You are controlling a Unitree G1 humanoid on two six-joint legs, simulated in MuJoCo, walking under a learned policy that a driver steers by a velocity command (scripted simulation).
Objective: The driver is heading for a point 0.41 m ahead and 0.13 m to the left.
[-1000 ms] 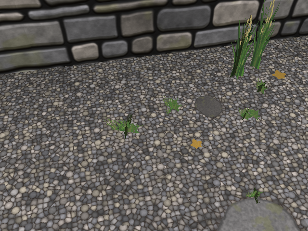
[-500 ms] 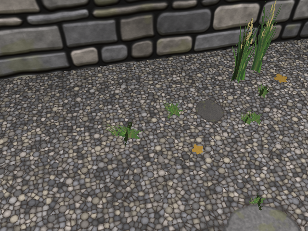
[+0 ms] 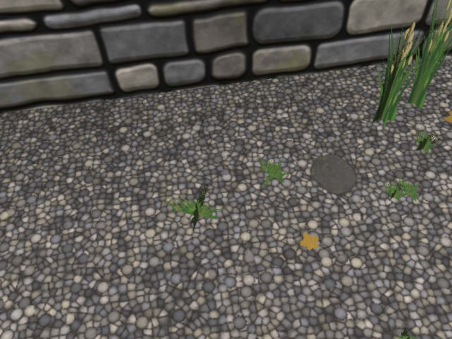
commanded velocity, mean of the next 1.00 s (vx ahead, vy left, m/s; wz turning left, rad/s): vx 0.27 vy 0.00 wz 0.26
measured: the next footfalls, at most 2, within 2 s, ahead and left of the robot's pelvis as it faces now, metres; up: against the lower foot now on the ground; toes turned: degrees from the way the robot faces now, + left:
left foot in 0.12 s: +0.22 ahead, +0.04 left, +0.00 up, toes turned +7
right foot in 0.62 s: +0.51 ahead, -0.03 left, +0.00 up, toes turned +16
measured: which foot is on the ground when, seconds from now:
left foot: up 0.00-0.10, down 0.12-0.62, up 0.64-0.98, down 1.00-1.00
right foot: down 0.00-0.12, up 0.14-0.60, down 0.62-1.00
